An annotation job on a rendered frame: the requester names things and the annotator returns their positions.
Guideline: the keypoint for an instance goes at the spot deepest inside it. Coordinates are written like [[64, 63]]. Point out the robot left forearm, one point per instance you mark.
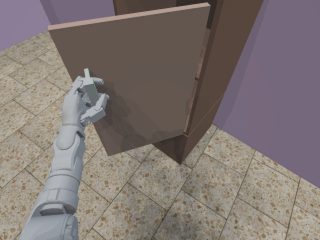
[[60, 192]]

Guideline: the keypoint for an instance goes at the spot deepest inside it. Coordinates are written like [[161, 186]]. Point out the handle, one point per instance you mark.
[[90, 88]]

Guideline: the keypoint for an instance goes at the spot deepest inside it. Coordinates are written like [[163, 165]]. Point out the robot left upper arm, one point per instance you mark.
[[52, 227]]

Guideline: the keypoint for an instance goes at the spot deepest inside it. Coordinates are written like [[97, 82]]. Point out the cupboard door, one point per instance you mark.
[[148, 62]]

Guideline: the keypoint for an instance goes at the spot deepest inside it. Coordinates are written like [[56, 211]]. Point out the robot left hand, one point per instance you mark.
[[74, 106]]

